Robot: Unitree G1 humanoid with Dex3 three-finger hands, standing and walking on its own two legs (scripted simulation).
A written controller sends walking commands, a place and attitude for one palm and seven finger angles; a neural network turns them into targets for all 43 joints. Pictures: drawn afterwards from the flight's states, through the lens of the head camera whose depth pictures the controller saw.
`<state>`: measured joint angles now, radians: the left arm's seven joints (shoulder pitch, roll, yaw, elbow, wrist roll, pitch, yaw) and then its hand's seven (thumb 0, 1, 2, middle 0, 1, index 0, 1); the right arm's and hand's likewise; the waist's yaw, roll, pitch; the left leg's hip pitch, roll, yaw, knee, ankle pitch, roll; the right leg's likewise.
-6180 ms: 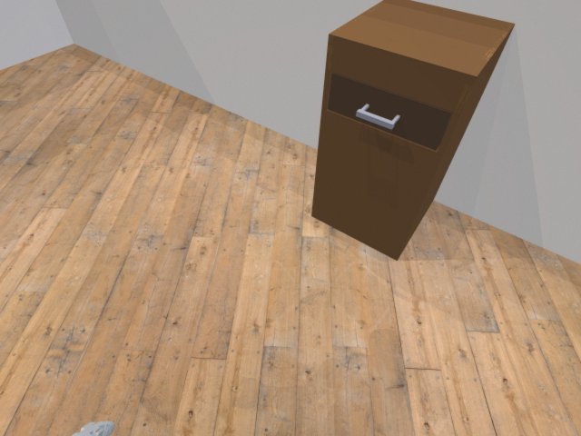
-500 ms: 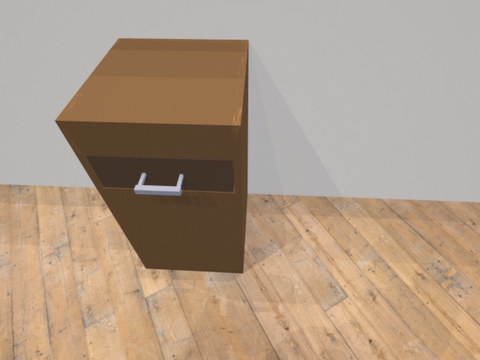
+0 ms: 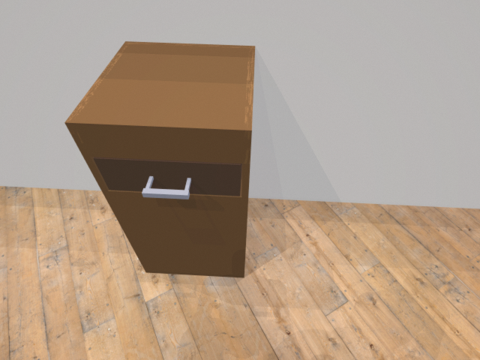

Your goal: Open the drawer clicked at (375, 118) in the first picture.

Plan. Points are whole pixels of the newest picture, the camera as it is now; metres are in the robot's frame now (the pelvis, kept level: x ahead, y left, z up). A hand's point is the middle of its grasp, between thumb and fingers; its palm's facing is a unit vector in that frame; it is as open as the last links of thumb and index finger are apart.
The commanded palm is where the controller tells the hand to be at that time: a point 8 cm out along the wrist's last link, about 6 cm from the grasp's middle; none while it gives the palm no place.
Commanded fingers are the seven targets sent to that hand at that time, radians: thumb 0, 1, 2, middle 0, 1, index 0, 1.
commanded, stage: raise the hand with hooked fingers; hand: left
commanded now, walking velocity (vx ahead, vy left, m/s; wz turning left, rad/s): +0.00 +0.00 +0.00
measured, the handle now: (167, 187) +0.55 +0.24 -0.13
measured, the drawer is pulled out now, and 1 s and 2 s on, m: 0.00 0.00 0.00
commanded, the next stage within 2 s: move the hooked fingers above the handle in 1.86 s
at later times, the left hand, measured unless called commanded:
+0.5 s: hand (127, 350) +0.15 +0.20 -0.07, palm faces -0.02 -0.09 -1.00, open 9.2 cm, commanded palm +0.16 +0.21 +0.00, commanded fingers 0.00 0.25 0.62 -0.25 -0.72 -0.25 -0.72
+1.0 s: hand (125, 275) +0.25 +0.21 +0.01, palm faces +0.05 -0.09 -1.00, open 12.2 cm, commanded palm +0.23 +0.21 +0.07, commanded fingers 0.00 -0.34 0.37 -0.29 -1.10 -0.29 -1.10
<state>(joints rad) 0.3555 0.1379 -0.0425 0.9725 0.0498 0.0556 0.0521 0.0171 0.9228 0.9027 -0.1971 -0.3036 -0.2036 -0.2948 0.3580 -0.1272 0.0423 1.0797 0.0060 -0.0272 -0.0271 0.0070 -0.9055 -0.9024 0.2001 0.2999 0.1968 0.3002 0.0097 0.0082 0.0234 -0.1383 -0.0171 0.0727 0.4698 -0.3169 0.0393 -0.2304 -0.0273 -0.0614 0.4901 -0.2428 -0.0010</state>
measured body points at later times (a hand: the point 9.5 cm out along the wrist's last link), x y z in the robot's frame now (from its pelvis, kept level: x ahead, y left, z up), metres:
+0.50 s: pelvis -0.01 -0.03 -0.05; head +0.03 -0.04 +0.40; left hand +0.15 +0.20 -0.01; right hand +0.28 -0.24 -0.09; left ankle -0.04 +0.09 -0.74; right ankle +0.01 -0.12 -0.74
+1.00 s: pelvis +0.00 -0.03 -0.02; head +0.05 -0.06 +0.43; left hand +0.24 +0.21 +0.06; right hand +0.17 -0.27 -0.14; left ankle -0.04 +0.09 -0.74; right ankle +0.01 -0.12 -0.74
